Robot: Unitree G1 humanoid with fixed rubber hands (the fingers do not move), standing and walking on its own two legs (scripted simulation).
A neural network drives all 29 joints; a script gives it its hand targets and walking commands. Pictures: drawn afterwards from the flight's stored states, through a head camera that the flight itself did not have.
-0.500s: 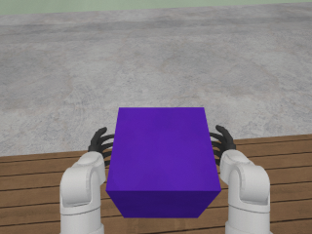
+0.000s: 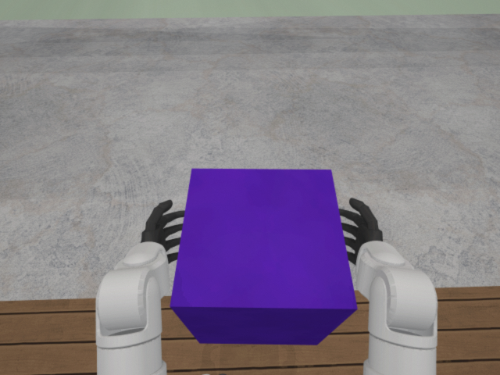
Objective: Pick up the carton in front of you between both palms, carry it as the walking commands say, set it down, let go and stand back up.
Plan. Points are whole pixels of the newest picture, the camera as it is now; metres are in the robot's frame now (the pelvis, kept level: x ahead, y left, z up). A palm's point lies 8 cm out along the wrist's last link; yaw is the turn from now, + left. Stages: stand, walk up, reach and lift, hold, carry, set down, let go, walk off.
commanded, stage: carry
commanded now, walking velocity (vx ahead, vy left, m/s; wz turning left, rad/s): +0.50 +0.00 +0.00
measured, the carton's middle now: (259, 264) +0.29 +0.00 +0.02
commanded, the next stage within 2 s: none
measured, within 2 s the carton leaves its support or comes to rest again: neither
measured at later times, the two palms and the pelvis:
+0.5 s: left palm (196, 84) +0.68 +0.14 +0.13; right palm (328, 83) +0.69 -0.16 +0.13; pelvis +0.32 -0.01 -0.01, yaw +1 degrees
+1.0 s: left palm (208, 42) +1.02 +0.15 +0.08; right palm (303, 39) +1.03 -0.15 +0.09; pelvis +0.67 -0.01 -0.06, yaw -2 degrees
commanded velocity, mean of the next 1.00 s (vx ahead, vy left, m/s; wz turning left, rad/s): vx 0.50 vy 0.00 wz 0.00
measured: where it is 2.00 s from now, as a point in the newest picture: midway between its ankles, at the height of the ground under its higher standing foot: (249, 184)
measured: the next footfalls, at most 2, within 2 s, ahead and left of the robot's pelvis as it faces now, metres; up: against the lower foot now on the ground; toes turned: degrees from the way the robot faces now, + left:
left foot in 0.02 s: +0.18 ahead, +0.09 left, +0.00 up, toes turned +11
right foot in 0.50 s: +0.49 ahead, -0.09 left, +0.00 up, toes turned -6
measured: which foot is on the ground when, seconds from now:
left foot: up 0.00-0.00, down 0.02-0.52, up 0.54-1.00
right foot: down 0.00-0.04, up 0.06-0.48, down 0.50-1.00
